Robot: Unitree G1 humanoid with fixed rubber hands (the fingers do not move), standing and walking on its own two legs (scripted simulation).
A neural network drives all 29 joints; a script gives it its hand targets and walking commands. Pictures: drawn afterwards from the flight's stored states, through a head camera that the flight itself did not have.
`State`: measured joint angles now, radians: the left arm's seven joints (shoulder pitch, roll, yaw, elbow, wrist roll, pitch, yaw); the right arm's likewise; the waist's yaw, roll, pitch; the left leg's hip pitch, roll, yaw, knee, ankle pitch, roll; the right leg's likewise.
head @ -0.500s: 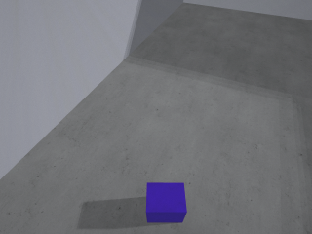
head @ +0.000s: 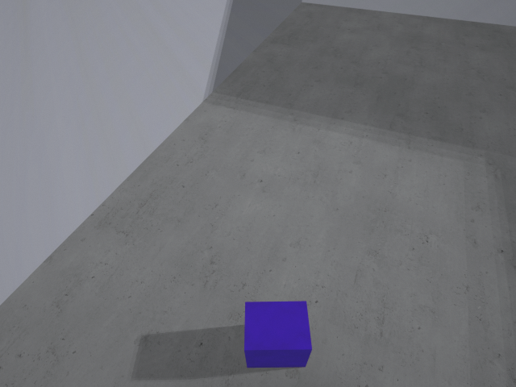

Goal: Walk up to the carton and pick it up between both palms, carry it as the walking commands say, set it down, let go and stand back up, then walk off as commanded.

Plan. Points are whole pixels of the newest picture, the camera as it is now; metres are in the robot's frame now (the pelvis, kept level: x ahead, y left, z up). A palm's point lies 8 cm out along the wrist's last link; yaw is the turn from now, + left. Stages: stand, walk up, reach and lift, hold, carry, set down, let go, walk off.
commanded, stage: stand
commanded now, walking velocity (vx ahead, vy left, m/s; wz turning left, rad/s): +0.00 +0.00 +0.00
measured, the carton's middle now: (276, 335) +0.42 -0.02 -0.67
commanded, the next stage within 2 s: reach and lift in 0.54 s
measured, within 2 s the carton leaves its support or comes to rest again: neither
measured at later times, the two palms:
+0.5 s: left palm out of the picture +0.01 +0.22 -0.14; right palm out of the picture -0.01 -0.23 -0.15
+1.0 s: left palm out of the picture +0.14 +0.22 -0.15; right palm out of the picture +0.15 -0.23 -0.15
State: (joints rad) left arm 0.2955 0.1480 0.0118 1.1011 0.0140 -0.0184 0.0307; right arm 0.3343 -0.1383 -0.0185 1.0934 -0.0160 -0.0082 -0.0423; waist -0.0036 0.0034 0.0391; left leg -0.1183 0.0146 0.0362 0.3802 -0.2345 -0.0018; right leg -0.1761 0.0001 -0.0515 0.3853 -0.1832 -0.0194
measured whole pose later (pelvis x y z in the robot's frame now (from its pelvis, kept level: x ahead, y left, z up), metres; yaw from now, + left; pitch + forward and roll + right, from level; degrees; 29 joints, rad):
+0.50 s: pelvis +0.01 -0.01 +0.00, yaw +0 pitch -1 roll +0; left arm 0.28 0.16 0.02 1.09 0.02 -0.02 0.03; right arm 0.34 -0.15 -0.01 1.10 -0.01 -0.01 -0.05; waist -0.01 0.01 0.04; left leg -0.10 0.04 0.03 0.38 -0.25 -0.02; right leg -0.15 0.02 -0.06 0.38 -0.20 -0.04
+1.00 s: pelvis +0.00 +0.01 -0.04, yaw +0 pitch +15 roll +0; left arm 0.15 0.11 0.05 0.35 0.00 0.54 0.02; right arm 0.10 -0.20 -0.09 0.46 -0.03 0.52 0.06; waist 0.00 0.00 -0.05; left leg -0.68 0.01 0.02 0.82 -0.41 0.01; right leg -0.72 -0.02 -0.05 0.80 -0.34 -0.01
